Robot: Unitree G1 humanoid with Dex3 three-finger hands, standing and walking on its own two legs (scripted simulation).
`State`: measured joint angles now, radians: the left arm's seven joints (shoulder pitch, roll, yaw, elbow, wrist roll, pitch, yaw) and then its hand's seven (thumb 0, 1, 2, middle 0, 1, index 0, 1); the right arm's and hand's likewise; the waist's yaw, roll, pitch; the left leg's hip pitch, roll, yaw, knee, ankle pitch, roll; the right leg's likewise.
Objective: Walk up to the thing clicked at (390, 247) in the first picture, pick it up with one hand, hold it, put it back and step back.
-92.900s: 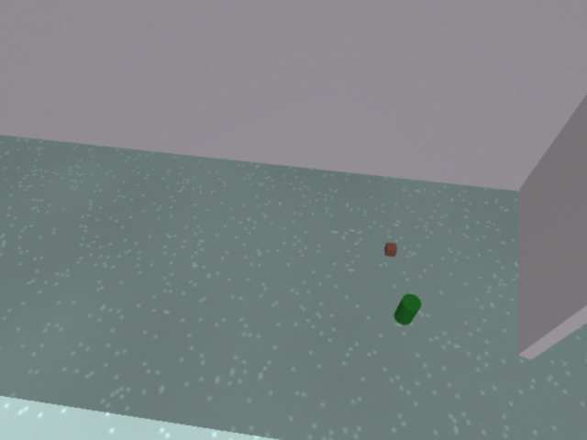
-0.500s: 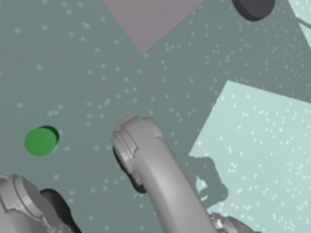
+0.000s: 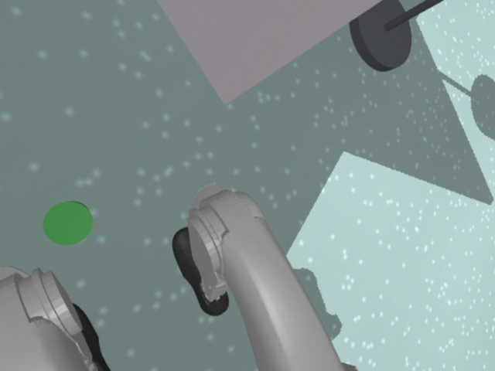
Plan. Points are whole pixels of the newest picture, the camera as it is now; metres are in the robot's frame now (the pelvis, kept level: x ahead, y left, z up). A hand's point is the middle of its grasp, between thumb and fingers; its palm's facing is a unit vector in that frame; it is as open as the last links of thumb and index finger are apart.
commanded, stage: rest palm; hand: left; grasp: from above
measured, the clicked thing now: out of the picture +0.58 +0.30 -0.33
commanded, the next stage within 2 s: none
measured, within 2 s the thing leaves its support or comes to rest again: neither
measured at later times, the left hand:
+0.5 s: hand out of the picture +0.52 +0.26 -0.24, palm faces -0.04 -0.43 -0.90, open 14.4 cm
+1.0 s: hand out of the picture +0.52 +0.26 -0.25, palm faces -0.05 -0.44 -0.90, open 14.4 cm
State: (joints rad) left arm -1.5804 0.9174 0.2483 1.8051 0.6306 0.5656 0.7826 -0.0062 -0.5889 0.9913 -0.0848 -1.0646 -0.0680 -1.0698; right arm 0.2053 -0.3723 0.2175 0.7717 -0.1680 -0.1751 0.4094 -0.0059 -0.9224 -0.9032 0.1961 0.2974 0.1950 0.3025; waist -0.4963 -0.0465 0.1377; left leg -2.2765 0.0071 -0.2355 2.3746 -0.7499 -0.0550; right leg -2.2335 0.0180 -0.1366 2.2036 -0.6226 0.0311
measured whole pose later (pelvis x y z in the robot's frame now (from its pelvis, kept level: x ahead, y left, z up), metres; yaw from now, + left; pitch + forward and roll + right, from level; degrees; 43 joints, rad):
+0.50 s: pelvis +0.00 +0.00 -0.01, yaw +0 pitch +35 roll -12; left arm -1.60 1.01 0.30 1.80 0.58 0.53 0.86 -0.01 -0.59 1.00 -0.09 -1.06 -0.06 -1.07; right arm 0.12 -0.41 0.31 0.71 -0.21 -0.17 0.44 -0.01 -0.92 -0.91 0.20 0.30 0.19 0.30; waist -0.54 -0.07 0.26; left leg -2.29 0.01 -0.25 2.40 -0.75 -0.07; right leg -2.25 0.02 -0.15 2.23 -0.61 0.03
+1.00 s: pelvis +0.00 +0.00 -0.01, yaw -1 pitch +34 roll -14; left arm -1.60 1.03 0.26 1.84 0.58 0.50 0.86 -0.01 -0.59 1.01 -0.09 -1.04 -0.05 -1.06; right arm 0.11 -0.43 0.34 0.69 -0.22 -0.19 0.44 -0.01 -0.93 -0.91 0.19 0.30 0.19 0.30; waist -0.55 -0.09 0.26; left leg -2.28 0.00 -0.27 2.42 -0.76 -0.06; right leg -2.23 0.02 -0.17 2.23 -0.62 0.04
